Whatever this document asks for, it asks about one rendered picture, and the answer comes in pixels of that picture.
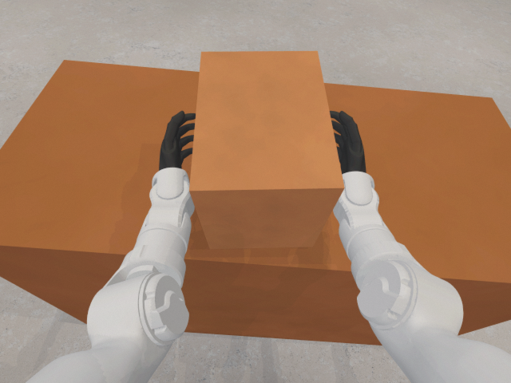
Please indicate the left robot forearm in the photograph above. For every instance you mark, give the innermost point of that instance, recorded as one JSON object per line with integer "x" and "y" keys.
{"x": 163, "y": 239}

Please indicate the right robot forearm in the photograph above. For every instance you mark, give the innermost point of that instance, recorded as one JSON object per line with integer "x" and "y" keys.
{"x": 365, "y": 237}

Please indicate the carton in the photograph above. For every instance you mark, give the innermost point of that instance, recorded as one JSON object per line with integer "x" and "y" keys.
{"x": 265, "y": 167}

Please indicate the robot right hand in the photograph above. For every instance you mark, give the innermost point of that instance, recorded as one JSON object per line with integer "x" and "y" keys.
{"x": 350, "y": 150}

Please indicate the left robot upper arm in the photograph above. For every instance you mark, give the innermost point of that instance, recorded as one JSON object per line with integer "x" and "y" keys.
{"x": 132, "y": 326}

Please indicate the right robot upper arm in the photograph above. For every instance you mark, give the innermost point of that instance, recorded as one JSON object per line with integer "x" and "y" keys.
{"x": 417, "y": 317}

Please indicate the robot left hand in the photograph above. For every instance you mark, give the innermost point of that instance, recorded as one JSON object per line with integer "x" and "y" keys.
{"x": 171, "y": 155}

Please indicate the pedestal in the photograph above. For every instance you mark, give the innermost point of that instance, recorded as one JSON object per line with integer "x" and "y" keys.
{"x": 76, "y": 173}

